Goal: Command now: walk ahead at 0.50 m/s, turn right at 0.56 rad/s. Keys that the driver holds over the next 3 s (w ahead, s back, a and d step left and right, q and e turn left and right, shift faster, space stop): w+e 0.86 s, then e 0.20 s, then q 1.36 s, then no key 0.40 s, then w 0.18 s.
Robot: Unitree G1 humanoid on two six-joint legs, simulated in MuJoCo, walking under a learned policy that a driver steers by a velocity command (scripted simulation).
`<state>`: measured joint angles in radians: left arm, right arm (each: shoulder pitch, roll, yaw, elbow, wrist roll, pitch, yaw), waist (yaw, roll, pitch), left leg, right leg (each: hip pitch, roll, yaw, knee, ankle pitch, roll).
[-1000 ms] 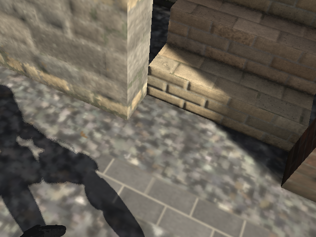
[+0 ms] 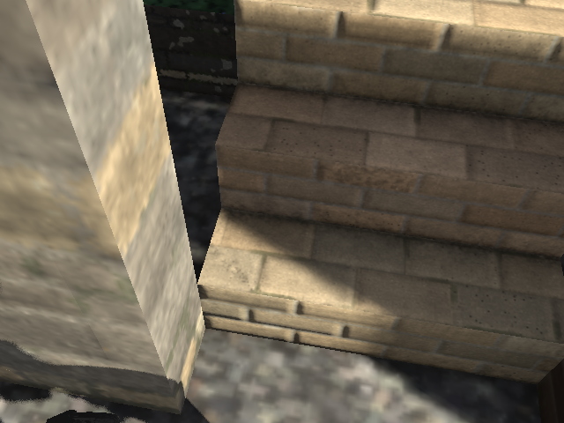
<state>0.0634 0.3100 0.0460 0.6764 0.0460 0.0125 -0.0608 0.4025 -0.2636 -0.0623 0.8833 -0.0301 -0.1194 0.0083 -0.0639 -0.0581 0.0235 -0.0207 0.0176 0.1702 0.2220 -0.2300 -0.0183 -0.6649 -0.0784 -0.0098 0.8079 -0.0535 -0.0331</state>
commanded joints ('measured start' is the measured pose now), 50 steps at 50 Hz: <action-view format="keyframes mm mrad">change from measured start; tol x32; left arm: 1 -48 30 0 -59 -7 -10 -14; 7 334 272 88 22 21 -48 29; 50 231 18 14 -59 25 -27 65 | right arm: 1 -47 -115 -17 -54 4 5 -6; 50 -74 -126 -7 -127 34 80 -49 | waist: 1 34 179 11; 8 150 -234 -352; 30 19 357 -257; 50 117 63 -136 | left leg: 1 -54 226 -21 -41 326 91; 5 4 230 30 338 571 96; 8 -710 -27 -133 1099 -322 6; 9 -770 40 -202 1151 -191 21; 25 -429 3 -197 392 98 -5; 30 222 429 -655 121 381 203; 34 -98 279 -388 21 236 175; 41 -120 258 -99 94 745 169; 50 -249 211 17 489 239 50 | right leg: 1 141 13 -45 -148 -10 -23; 6 559 84 -18 -282 -208 -162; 8 937 -265 789 -545 -230 -326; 13 515 -77 303 -543 201 -220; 28 452 29 356 -248 425 -113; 31 96 180 107 290 -492 -13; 34 144 99 105 360 -337 28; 50 549 77 -10 -411 -47 13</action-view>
